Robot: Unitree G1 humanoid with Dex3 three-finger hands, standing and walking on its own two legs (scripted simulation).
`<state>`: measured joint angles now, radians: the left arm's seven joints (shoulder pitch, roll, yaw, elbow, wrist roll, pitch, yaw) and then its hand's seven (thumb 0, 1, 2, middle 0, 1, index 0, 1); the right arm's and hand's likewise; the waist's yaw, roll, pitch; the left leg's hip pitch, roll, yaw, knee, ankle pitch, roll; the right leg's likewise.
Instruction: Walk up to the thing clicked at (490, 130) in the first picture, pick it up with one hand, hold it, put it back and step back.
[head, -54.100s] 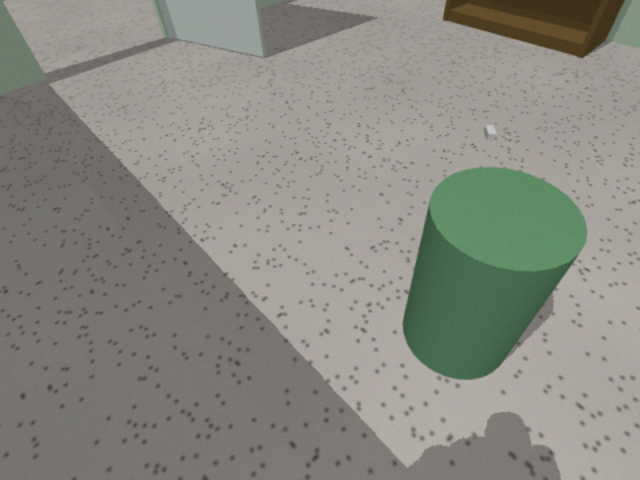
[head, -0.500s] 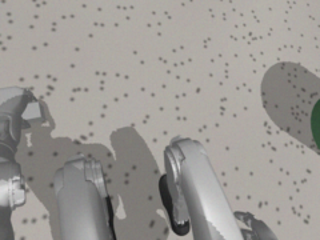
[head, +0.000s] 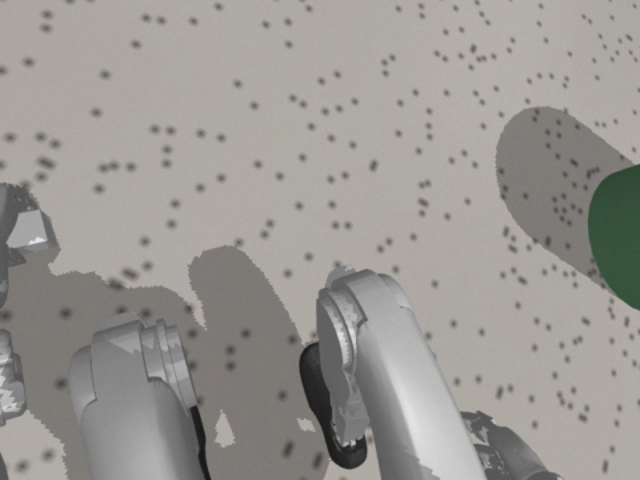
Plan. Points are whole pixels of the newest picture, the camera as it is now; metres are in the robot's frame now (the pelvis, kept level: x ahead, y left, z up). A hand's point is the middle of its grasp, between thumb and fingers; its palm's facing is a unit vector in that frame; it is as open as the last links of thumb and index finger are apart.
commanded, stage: rest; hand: left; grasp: from above
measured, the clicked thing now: (10, 236) +0.43 +0.33 -0.24
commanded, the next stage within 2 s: open in 1.06 s
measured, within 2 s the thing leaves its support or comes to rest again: rests again in 0.98 s
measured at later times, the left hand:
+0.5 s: hand (10, 246) +0.42 +0.32 -0.24, palm faces -0.45 -0.14 -0.88, open 7.0 cm
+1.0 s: hand (17, 242) +0.43 +0.32 -0.26, palm faces -0.44 -0.14 -0.89, open 7.0 cm
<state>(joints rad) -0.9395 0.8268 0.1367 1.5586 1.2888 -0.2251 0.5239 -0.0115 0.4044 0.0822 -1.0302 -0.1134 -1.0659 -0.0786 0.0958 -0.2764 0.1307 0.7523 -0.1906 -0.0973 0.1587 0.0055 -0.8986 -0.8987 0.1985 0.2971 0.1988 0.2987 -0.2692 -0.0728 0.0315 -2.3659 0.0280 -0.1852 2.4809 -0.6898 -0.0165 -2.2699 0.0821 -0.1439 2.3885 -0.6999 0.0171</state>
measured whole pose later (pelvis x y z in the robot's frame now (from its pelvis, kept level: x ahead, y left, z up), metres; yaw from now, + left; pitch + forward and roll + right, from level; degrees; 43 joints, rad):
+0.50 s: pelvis +0.00 +0.00 -0.01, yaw -2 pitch +28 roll -11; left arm -0.94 0.92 0.17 1.64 1.29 -0.27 0.57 -0.01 0.42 0.07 -1.02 -0.12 -1.05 -0.09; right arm 0.09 -0.31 0.20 0.74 -0.24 -0.15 0.19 0.01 -0.89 -0.90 0.20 0.30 0.20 0.30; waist -0.30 -0.11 0.10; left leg -2.36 0.03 -0.24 2.54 -0.69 -0.02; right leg -2.26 0.10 -0.18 2.41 -0.68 0.03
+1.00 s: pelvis +0.00 +0.00 -0.01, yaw -4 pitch +27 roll -13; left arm -0.97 0.97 0.17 1.71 1.27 -0.21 0.63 -0.01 0.41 0.07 -1.02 -0.12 -1.05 -0.09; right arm 0.05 -0.32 0.25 0.71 -0.26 -0.24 0.26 0.00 -0.90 -0.90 0.20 0.30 0.20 0.30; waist -0.34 -0.14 0.15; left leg -2.35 0.03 -0.26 2.56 -0.71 -0.02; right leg -2.24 0.11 -0.20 2.41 -0.69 0.03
